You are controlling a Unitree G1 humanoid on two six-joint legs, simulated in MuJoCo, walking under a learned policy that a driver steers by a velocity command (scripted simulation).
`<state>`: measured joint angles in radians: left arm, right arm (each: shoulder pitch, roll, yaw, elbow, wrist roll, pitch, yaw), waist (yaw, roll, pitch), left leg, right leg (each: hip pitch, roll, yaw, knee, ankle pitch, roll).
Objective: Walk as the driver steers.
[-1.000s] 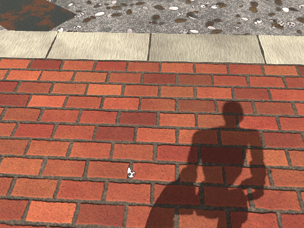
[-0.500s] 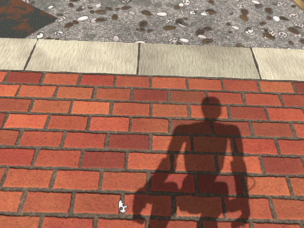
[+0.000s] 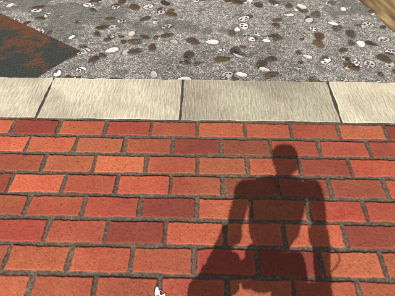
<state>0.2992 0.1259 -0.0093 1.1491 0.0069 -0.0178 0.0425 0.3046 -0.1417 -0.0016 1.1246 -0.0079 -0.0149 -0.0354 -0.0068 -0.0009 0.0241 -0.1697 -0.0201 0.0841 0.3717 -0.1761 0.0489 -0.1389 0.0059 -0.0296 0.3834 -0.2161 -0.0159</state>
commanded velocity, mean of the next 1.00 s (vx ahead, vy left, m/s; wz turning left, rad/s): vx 0.00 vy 0.00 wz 0.00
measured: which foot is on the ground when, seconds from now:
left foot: down 0.00-1.00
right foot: down 0.00-1.00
